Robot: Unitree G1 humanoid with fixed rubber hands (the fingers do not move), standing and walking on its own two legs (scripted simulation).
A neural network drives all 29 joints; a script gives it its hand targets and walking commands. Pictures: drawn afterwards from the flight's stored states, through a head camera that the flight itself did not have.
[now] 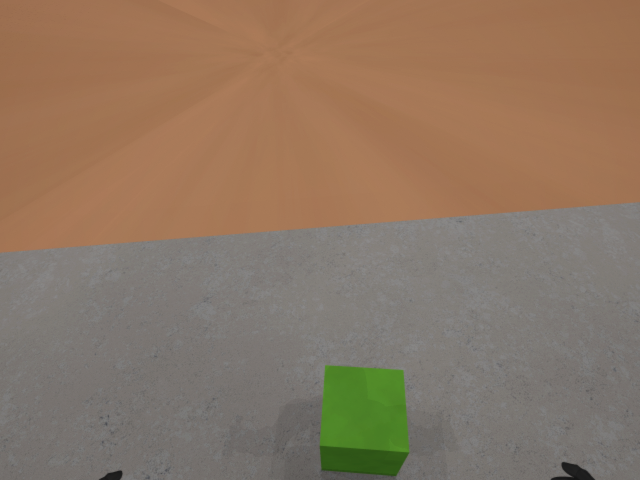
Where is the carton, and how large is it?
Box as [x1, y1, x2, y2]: [320, 365, 408, 475]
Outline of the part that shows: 325,365 320,434 321,468 325,470 395,475 408,453 403,371 395,369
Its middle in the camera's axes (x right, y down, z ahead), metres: +0.12 +0.50 +1.07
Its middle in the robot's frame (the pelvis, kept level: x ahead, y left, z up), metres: +0.40 -0.07 -0.66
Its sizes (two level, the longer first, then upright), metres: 0.210 0.200 0.250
